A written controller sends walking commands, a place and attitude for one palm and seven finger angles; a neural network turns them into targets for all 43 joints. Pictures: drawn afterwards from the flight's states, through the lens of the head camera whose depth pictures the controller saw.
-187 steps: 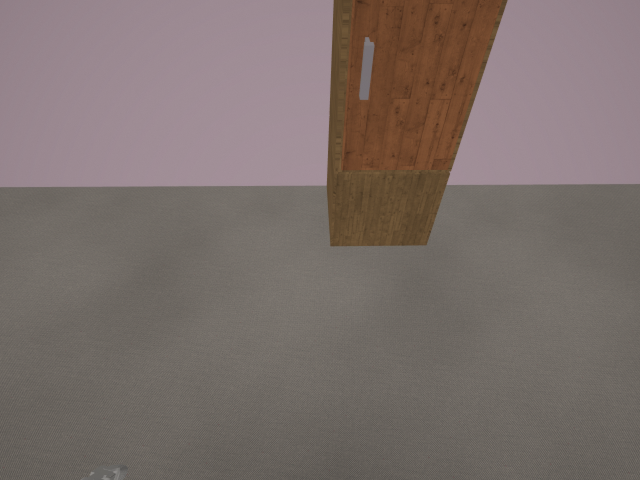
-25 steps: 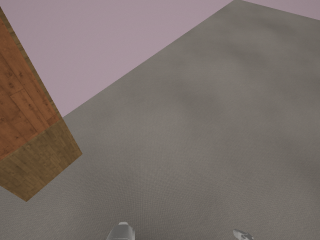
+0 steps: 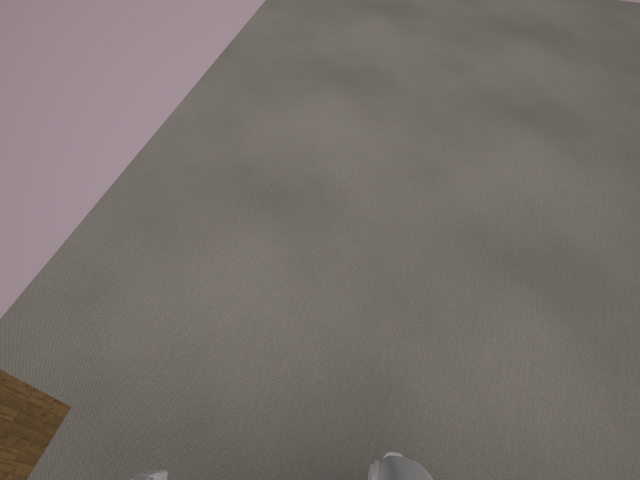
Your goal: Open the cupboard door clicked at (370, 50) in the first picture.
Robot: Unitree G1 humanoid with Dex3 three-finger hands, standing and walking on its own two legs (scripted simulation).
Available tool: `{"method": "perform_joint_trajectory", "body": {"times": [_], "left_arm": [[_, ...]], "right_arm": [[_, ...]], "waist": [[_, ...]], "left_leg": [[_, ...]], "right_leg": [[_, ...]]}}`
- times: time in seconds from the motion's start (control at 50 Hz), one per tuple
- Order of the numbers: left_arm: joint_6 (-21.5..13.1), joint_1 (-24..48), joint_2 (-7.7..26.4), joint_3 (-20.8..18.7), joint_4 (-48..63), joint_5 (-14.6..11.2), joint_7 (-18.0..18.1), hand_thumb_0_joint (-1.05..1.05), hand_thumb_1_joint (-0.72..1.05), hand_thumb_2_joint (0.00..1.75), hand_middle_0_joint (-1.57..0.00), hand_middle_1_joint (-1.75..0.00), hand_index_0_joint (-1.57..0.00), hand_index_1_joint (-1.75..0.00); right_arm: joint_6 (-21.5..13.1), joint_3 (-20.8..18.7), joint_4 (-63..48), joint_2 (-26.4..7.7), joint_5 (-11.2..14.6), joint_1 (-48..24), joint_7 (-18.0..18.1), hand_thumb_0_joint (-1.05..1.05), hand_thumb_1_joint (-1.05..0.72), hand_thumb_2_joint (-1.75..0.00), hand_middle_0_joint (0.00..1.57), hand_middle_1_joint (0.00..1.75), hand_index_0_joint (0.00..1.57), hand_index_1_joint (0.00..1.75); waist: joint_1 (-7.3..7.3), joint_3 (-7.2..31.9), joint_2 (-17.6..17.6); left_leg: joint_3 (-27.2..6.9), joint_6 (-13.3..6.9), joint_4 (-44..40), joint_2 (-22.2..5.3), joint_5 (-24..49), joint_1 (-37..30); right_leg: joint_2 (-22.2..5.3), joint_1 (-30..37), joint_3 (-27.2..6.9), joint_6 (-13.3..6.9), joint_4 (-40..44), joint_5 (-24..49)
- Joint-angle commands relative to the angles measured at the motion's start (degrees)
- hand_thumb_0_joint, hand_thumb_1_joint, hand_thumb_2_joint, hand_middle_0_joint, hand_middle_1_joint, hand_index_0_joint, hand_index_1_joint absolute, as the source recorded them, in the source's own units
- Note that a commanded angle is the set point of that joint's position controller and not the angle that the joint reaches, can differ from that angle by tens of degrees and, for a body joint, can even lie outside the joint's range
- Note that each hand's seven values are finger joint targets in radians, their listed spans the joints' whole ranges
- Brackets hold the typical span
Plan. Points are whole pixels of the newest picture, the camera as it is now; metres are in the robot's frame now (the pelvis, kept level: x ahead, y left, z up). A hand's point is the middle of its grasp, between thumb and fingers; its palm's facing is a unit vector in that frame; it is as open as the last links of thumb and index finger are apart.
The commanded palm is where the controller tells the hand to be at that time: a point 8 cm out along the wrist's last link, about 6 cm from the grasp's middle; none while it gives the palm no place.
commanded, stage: turn to face it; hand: left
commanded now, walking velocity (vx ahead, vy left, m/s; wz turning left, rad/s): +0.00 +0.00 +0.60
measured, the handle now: out of the picture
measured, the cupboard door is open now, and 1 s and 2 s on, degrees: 0 0 0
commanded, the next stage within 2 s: none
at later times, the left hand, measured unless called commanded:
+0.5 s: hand out of the picture +0.11 +0.19 -0.19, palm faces +0.19 -0.97 -0.16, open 7.4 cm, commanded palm none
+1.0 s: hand out of the picture +0.02 +0.16 -0.14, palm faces +0.48 -0.83 -0.29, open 7.4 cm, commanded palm none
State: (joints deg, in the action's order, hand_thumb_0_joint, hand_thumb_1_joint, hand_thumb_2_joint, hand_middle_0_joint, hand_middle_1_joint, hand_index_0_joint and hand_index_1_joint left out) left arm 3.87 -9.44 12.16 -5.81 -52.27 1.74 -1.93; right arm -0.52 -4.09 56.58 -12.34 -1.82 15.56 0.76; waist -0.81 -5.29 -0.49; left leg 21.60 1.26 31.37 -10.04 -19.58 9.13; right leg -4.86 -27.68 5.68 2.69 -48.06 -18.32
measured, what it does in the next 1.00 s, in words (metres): steps on the spot, turning left: right foot, then left foot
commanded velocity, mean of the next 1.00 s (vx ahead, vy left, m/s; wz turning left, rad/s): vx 0.00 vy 0.00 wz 0.60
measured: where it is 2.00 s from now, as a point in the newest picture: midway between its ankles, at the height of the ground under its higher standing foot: outside the picture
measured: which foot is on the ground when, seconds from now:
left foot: down 0.00-0.06, up 0.08-0.40, down 0.42-0.88, up 0.90-1.00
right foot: up 0.00-0.04, down 0.06-0.42, up 0.44-0.88, down 0.90-1.00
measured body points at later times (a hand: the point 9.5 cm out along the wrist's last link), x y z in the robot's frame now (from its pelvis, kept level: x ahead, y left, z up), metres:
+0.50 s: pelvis +0.03 +0.00 -0.01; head +0.06 +0.03 +0.44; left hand +0.10 +0.24 -0.17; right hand +0.10 -0.23 -0.15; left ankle +0.04 +0.09 -0.73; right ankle +0.04 -0.13 -0.70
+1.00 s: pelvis +0.03 -0.07 +0.00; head +0.06 -0.08 +0.45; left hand -0.01 +0.20 -0.12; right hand +0.23 -0.27 -0.15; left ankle -0.01 +0.06 -0.67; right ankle +0.08 -0.17 -0.73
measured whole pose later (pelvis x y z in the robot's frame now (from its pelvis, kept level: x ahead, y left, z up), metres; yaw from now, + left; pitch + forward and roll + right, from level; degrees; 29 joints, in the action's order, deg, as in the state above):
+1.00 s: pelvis +0.03 -0.07 +0.00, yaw +28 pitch -1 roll +1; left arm 1.4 -11.3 10.9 -2.3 -50.2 1.2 1.0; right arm 4.3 -6.3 52.7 -16.4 -1.7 10.4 -1.6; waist -0.9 -2.7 2.8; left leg -2.5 2.3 60.1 2.0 -23.7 30.2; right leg -3.6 -13.5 5.1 -0.2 -31.7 -17.5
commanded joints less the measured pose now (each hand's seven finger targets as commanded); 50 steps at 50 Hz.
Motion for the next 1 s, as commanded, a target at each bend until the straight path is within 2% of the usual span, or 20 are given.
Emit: {"method": "perform_joint_trajectory", "body": {"times": [0.0, 0.02, 0.04, 0.06, 0.08, 0.14, 0.3, 0.36, 0.38, 0.4, 0.42, 0.46, 0.54, 0.7, 0.82, 0.84, 0.86, 0.88, 0.94, 0.98], "left_arm": [[-3.4, -4.6, 2.1, 0.3, 2.7, 0.2, 1.0, 0.00, 0.90, 0.90, -0.20, -0.30, -0.20, -0.30], [-4.6, -9.7, 6.2, -0.1, 0.7, 0.6, 1.8, 0.00, 0.90, 0.90, -0.20, -0.30, -0.20, -0.30], [-5.6, -13.5, 12.2, -0.8, -1.0, 0.5, 2.7, 0.00, 0.90, 0.90, -0.20, -0.30, -0.20, -0.30], [-5.4, -13.5, 12.3, 0.0, -1.7, -0.8, 3.0, 0.00, 0.90, 0.90, -0.20, -0.30, -0.20, -0.30], [-5.6, -8.6, 11.9, 0.1, -1.2, -0.5, 3.4, 0.00, 0.90, 0.90, -0.20, -0.30, -0.20, -0.30], [-5.1, 1.2, 7.0, 1.9, -0.3, -0.4, 4.0, 0.00, 0.90, 0.90, -0.20, -0.30, -0.20, -0.30], [-3.7, 1.3, 8.1, 0.8, 0.3, -0.3, 4.4, 0.00, 0.90, 0.90, -0.20, -0.30, -0.20, -0.30], [-3.2, 1.7, 7.3, 0.3, 0.9, -0.8, 4.2, 0.00, 0.90, 0.90, -0.20, -0.30, -0.20, -0.30], [-2.7, 1.2, 5.5, 0.3, 1.8, -1.1, 4.0, 0.00, 0.90, 0.90, -0.20, -0.30, -0.20, -0.30], [-2.3, 0.6, 2.3, 0.6, 3.7, -1.5, 3.7, 0.00, 0.90, 0.90, -0.20, -0.30, -0.20, -0.30], [-2.1, 5.2, 2.0, 1.0, 6.0, -1.0, 3.6, 0.00, 0.90, 0.90, -0.20, -0.30, -0.20, -0.30], [-2.3, 6.3, 2.2, 0.3, 5.6, -0.5, 3.2, 0.00, 0.90, 0.90, -0.20, -0.30, -0.20, -0.30], [-2.6, 1.7, 3.1, 0.0, 2.7, -0.8, 2.7, 0.00, 0.90, 0.90, -0.20, -0.30, -0.20, -0.30], [-2.2, 2.6, 4.1, 0.5, 4.2, -1.2, 3.0, 0.00, 0.90, 0.90, -0.20, -0.30, -0.20, -0.30], [-2.9, -6.2, 6.0, 0.5, 3.4, -1.6, 3.3, 0.00, 0.90, 0.90, -0.20, -0.30, -0.20, -0.30], [-3.4, -8.9, 8.4, 0.1, 3.3, -1.2, 3.6, 0.00, 0.90, 0.90, -0.20, -0.30, -0.20, -0.30], [-4.1, -8.8, 14.2, -1.0, 4.1, -0.1, 4.1, 0.00, 0.90, 0.90, -0.20, -0.30, -0.20, -0.30], [-3.6, -6.0, 16.3, -0.5, 5.8, -0.4, 4.0, 0.00, 0.90, 0.90, -0.20, -0.30, -0.20, -0.30], [-4.0, 1.2, 10.1, 0.6, 7.1, -0.5, 4.1, 0.00, 0.90, 0.90, -0.20, -0.30, -0.20, -0.30], [-4.5, 1.0, 9.0, 1.2, 7.2, -0.4, 3.9, 0.00, 0.90, 0.90, -0.20, -0.30, -0.20, -0.30]], "right_arm": [[-0.5, -1.5, -2.6, -8.4, 0.1, 1.3, 0.1, 0.00, -0.90, -0.90, 0.20, 0.30, 0.20, 0.30], [-0.5, -0.9, -2.4, -6.1, 0.6, 3.2, -0.3, 0.00, -0.90, -0.90, 0.20, 0.30, 0.20, 0.30], [-0.3, 0.9, -4.0, -0.7, 1.1, 2.7, -0.5, 0.00, -0.90, -0.90, 0.20, 0.30, 0.20, 0.30], [0.8, 1.1, -4.0, -1.3, 1.5, 1.6, 0.6, 0.00, -0.90, -0.90, 0.20, 0.30, 0.20, 0.30], [1.0, 1.4, -3.3, -1.1, 1.4, 3.1, 0.7, 0.00, -0.90, -0.90, 0.20, 0.30, 0.20, 0.30], [1.7, 1.3, 0.7, -1.4, 1.2, 4.6, 0.5, 0.00, -0.90, -0.90, 0.20, 0.30, 0.20, 0.30], [2.5, 0.7, -1.2, -0.2, 1.0, 2.9, -0.8, 0.00, -0.90, -0.90, 0.20, 0.30, 0.20, 0.30], [2.1, 0.1, -1.5, -0.6, 0.7, 5.7, -1.1, 0.00, -0.90, -0.90, 0.20, 0.30, 0.20, 0.30], [1.7, -0.5, -1.5, -2.9, 0.5, 7.2, -1.2, 0.00, -0.90, -0.90, 0.20, 0.30, 0.20, 0.30], [1.3, -1.7, -2.6, -8.3, 0.1, 8.2, -1.0, 0.00, -0.90, -0.90, 0.20, 0.30, 0.20, 0.30], [1.3, -2.4, -2.6, -10.5, -0.4, 9.5, -0.5, 0.00, -0.90, -0.90, 0.20, 0.30, 0.20, 0.30], [0.7, -2.1, -3.1, -9.1, 0.0, 6.0, 0.2, 0.00, -0.90, -0.90, 0.20, 0.30, 0.20, 0.30], [-0.2, -1.4, -4.8, -7.7, 0.5, 1.0, 0.7, 0.00, -0.90, -0.90, 0.20, 0.30, 0.20, 0.30], [1.1, -2.7, -5.5, -11.4, 0.3, 0.2, -0.1, 0.00, -0.90, -0.90, 0.20, 0.30, 0.20, 0.30], [2.4, -3.4, -8.5, -12.7, 0.6, -6.6, -0.9, 0.00, -0.90, -0.90, 0.20, 0.30, 0.20, 0.30], [2.5, -3.4, -9.1, -11.0, 1.0, -7.2, -1.2, 0.00, -0.90, -0.90, 0.20, 0.30, 0.20, 0.30], [2.6, -2.6, -10.5, -6.0, 1.4, -5.4, -1.5, 0.00, -0.90, -0.90, 0.20, 0.30, 0.20, 0.30], [2.6, -2.7, -11.4, -7.5, 0.5, -6.8, -1.5, 0.00, -0.90, -0.90, 0.20, 0.30, 0.20, 0.30], [3.8, -3.0, -9.0, -8.3, 0.3, -6.7, -2.3, 0.00, -0.90, -0.90, 0.20, 0.30, 0.20, 0.30], [3.9, -2.5, -7.8, -7.1, 0.4, -5.1, -2.7, 0.00, -0.90, -0.90, 0.20, 0.30, 0.20, 0.30]], "waist": [[1.83, 7.8, 7.9], [4.02, 12.7, -1.2], [5.05, 16.0, -15.7], [5.05, 18.2, -10.2], [2.98, 18.2, -14.4], [-0.04, 10.2, -7.9], [0.94, 5.2, -8.1], [-0.85, 6.6, -5.4], [-1.62, 6.6, 3.2], [-2.19, 5.0, 18.2], [-4.62, 4.4, 17.7], [-2.91, 5.3, 12.2], [-0.76, 9.5, 6.7], [-2.33, 9.7, 8.8], [1.80, 10.1, 9.4], [3.23, 10.3, 4.1], [3.07, 9.0, -14.3], [2.84, 6.9, -15.4], [-0.99, 1.1, -8.7], [-1.33, 2.1, -8.6]], "left_leg": [[-6.1, -3.6, 2.1, -10.7, 29.4, -0.2], [-4.6, -0.7, 13.6, -6.8, 21.9, 7.6], [-6.6, 1.9, 27.3, 1.3, -13.2, 20.8], [-17.2, 1.4, 30.3, 1.5, -19.1, 18.2], [-19.5, 1.2, 31.6, 2.2, -17.3, 18.8], [-19.8, 1.5, 28.7, 2.7, -9.7, 15.2], [-14.8, 1.8, 16.1, 4.4, -6.0, 13.5], [-13.2, 1.2, 2.9, 5.0, 4.6, 6.9], [-19.1, -0.6, -4.3, 1.9, 10.8, 3.7], [-37.3, -6.6, -11.8, -9.7, 20.7, 2.2], [-46.2, -12.4, -16.8, -15.1, 18.9, 4.3], [-43.4, -11.6, -15.8, -11.5, 15.0, 3.3], [-32.9, -9.7, -12.1, -5.1, 29.0, -2.7], [-38.1, -11.3, -11.2, -4.0, 25.5, -3.4], [-40.2, -7.9, -7.3, 0.8, 16.8, 9.1], [-37.7, -4.9, -2.1, 4.1, 10.7, 15.1], [-27.4, 0.6, 12.5, 12.7, -5.0, 27.9], [-25.3, 1.1, 24.9, 12.6, -13.3, 27.7], [-25.3, 1.3, 38.5, 8.7, -4.3, 25.5], [-22.5, 2.6, 38.4, 8.6, -0.9, 24.6]], "right_leg": [[3.4, 14.1, 2.8, -2.2, 16.8, 8.2], [-2.9, 26.7, -4.3, -4.4, 21.1, 22.7], [-18.2, 33.8, -21.8, -10.6, 22.5, 47.7], [-19.7, 30.4, -18.2, -14.5, 22.8, 51.4], [-18.2, 28.8, -17.8, -14.8, 24.0, 44.7], [-14.4, 19.1, -7.4, -12.0, 25.6, 34.7], [-16.3, 15.7, -1.3, -10.4, 26.0, 22.1], [-14.3, 13.7, 2.7, -6.6, 19.1, 15.2], [-11.0, 9.1, 4.5, -3.8, 12.2, 7.3], [-3.4, -0.9, 6.9, 0.6, 1.5, -9.8], [0.0, -4.1, 2.2, 0.8, -11.5, -18.6], [-1.2, -8.8, -4.6, 0.5, -20.4, -10.9], [-1.1, -6.0, -5.1, 1.9, -16.7, -3.9], [1.6, -1.0, -4.9, 2.4, -3.6, -7.3], [3.9, 17.2, -3.2, 0.9, 18.5, 1.3], [0.4, 24.3, -6.1, 0.0, 27.9, 4.2], [-16.6, 29.7, -24.5, -5.8, 36.0, -1.3], [-24.4, 19.9, -27.6, -10.1, 36.3, 0.3], [-15.9, 11.1, -15.6, -8.7, 33.2, 6.2], [-12.7, 14.5, -7.3, -7.7, 30.2, 14.5]]}}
